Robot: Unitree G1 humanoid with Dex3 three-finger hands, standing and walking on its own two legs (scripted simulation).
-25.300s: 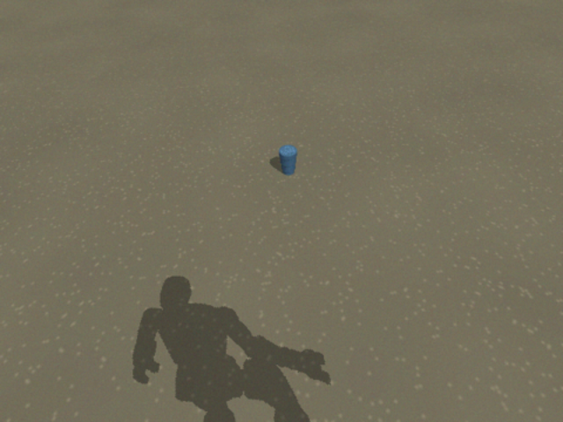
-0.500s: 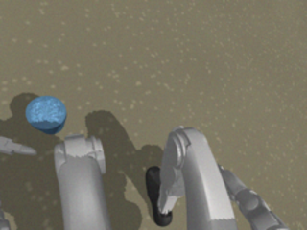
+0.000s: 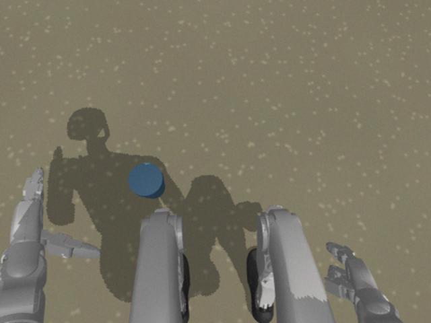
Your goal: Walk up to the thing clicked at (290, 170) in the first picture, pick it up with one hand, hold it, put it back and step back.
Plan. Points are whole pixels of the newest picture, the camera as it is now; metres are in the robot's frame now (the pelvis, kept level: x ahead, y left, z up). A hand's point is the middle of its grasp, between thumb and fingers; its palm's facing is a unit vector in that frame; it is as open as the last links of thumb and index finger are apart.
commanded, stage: home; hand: left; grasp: from the side
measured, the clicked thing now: (150, 184) +0.42 +0.22 -0.38
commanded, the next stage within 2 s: none
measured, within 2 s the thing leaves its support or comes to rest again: neither
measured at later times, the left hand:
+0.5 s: hand (17, 249) +0.25 +0.23 +0.12, palm faces +0.17 -0.91 -0.36, open 17.1 cm
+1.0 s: hand out of the picture +0.22 +0.21 +0.20, palm faces +0.18 -0.94 -0.30, open 17.3 cm
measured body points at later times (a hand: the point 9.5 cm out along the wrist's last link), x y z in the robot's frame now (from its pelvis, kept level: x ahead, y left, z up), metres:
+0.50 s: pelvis +0.06 +0.00 +0.22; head +0.14 +0.03 +0.66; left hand +0.24 +0.28 +0.15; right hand +0.24 -0.24 +0.13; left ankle +0.08 +0.12 -0.42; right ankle +0.09 -0.12 -0.42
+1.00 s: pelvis +0.08 +0.01 +0.26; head +0.11 +0.02 +0.71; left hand +0.21 +0.25 +0.22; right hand +0.27 -0.21 +0.20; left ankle +0.08 +0.12 -0.42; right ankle +0.09 -0.12 -0.42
